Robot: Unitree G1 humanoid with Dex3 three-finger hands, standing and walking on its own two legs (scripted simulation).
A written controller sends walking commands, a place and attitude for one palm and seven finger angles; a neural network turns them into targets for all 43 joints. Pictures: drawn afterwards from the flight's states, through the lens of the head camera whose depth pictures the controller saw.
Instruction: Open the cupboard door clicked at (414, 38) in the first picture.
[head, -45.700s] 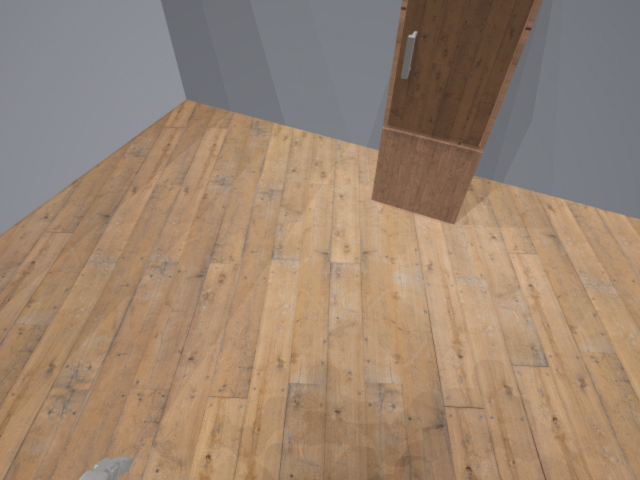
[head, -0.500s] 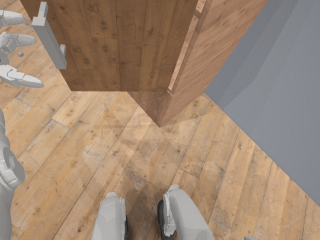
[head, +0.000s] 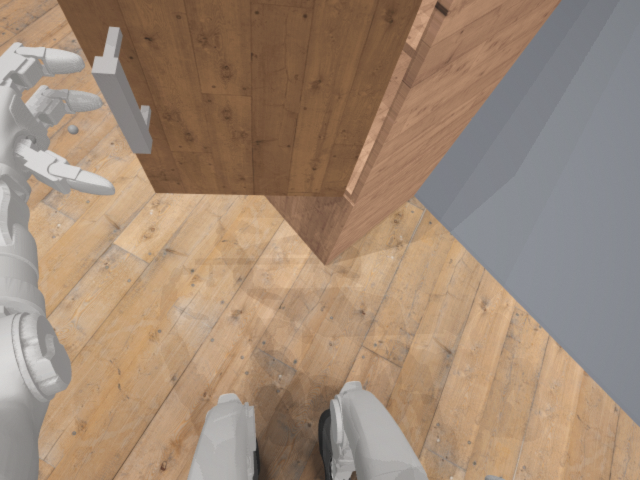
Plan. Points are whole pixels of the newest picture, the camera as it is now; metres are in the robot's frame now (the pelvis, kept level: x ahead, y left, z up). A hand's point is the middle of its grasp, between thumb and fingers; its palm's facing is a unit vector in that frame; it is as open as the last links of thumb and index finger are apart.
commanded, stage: move the hooked fingers beside the handle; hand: left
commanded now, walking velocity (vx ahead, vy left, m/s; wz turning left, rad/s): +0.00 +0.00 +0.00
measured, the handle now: (129, 96) +0.55 +0.20 +0.05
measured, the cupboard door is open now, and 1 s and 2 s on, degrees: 52 52 52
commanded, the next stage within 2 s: slide the fingers in behind the handle in 0.24 s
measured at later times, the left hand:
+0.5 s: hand (78, 134) +0.50 +0.24 +0.05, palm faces -0.04 -1.00 -0.04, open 14.0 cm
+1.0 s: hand (116, 135) +0.50 +0.21 +0.05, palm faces -0.03 -1.00 -0.03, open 14.0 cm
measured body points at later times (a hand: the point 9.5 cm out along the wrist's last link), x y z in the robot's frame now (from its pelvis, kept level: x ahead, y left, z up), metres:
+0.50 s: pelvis +0.00 -0.01 +0.00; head +0.17 +0.03 +0.41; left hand +0.49 +0.30 +0.05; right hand +0.03 -0.28 -0.11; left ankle +0.01 +0.09 -0.63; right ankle +0.04 -0.13 -0.63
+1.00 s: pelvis -0.01 -0.01 +0.00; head +0.16 +0.02 +0.42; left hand +0.49 +0.26 +0.05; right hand +0.03 -0.27 -0.11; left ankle +0.01 +0.09 -0.63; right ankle +0.04 -0.13 -0.63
